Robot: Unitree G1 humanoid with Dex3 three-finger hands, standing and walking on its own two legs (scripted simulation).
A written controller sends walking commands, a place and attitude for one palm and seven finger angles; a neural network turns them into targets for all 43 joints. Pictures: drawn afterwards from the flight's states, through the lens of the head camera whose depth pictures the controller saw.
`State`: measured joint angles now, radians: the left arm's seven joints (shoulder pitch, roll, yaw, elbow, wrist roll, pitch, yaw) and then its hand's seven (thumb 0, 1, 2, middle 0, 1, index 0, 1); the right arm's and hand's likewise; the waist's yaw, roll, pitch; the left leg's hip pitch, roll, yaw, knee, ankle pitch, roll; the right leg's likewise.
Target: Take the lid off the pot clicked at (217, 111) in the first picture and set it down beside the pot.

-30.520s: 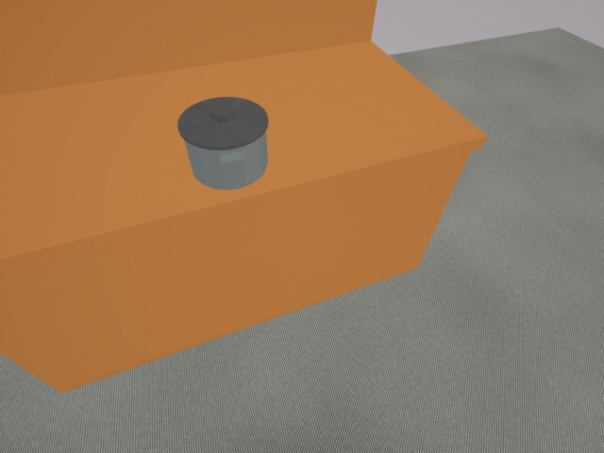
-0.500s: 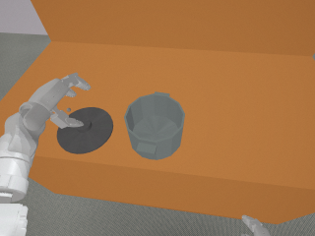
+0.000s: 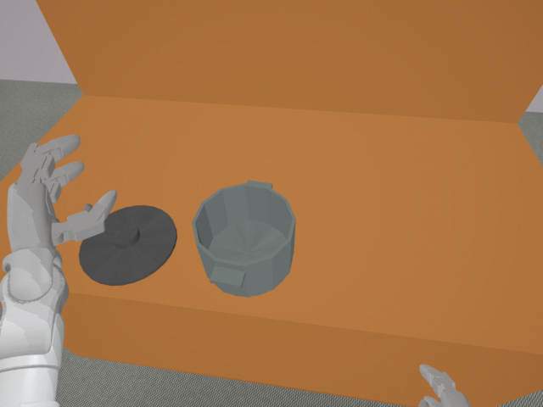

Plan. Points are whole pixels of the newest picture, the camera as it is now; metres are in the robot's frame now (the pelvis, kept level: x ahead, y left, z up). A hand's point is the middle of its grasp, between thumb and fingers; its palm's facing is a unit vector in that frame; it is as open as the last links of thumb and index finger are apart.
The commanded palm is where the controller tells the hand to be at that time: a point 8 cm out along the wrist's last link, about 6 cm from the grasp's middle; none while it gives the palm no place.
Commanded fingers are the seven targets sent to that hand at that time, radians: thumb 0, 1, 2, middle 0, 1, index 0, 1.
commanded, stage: draw the hand back to the body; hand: left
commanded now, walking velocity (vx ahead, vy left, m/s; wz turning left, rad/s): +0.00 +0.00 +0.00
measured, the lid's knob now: (125, 235) +0.42 +0.34 -0.07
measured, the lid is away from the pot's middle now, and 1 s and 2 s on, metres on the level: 0.25 0.25 0.25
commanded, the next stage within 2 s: step back with the hand held close in 1.20 s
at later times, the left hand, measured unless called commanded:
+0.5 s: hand (67, 263) +0.23 +0.25 +0.16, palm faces +0.44 -0.84 -0.32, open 7.6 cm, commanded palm +0.18 +0.28 +0.17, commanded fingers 0.00 0.90 0.90 -0.20 -0.30 -0.20 -0.30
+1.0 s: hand (35, 324) +0.16 +0.25 +0.16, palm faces +0.40 -0.84 -0.38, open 7.4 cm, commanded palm +0.11 +0.29 +0.17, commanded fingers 0.00 0.90 0.90 -0.20 -0.30 -0.20 -0.30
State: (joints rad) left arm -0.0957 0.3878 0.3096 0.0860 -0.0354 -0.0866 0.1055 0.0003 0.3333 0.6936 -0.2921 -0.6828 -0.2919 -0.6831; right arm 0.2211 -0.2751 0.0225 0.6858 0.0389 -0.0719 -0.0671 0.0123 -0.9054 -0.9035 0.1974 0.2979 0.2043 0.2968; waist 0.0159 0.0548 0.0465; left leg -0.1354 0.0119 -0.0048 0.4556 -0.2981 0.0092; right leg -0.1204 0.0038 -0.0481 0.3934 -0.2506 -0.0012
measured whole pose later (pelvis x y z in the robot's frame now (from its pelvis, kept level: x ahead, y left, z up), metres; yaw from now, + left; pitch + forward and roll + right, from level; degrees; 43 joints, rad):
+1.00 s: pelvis -0.03 +0.01 +0.00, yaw +0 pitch -5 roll -1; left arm 0.48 0.33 0.30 -0.43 -0.07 -0.12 0.11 0.01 0.89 0.90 -0.21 -0.30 -0.21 -0.30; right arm 0.19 -0.23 0.02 0.65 0.03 -0.12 -0.07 0.01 -0.90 -0.90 0.20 0.30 0.19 0.29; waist 0.05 0.07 0.03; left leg -0.12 0.00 0.00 0.49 -0.29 0.02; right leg -0.11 -0.01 -0.04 0.44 -0.24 0.00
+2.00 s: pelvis -0.10 +0.03 -0.02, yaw +0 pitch -3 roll -2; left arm 0.58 0.36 0.36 -0.62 -0.05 -0.21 0.12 0.01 0.89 0.90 -0.21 -0.30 -0.21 -0.30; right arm 0.21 -0.19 0.01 0.57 0.03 -0.07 -0.05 0.01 -0.90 -0.90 0.20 0.30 0.21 0.30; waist -0.01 -0.01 0.06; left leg -0.39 0.00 0.02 0.74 -0.40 0.04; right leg -0.34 -0.05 -0.09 0.59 -0.20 0.03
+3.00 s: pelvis -0.35 +0.05 -0.06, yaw +1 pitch -2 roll +2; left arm 0.37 0.50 0.54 -0.68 -0.03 -0.28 0.10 0.00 0.88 0.90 -0.22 -0.30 -0.22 -0.30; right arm 0.24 -0.10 0.01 0.64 0.03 -0.14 -0.03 0.02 -0.91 -0.90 0.20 0.30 0.20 0.30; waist 0.04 -0.23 -0.05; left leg -0.21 -0.06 0.10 0.88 -0.74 0.08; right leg -0.63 -0.07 0.07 1.08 -0.47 0.01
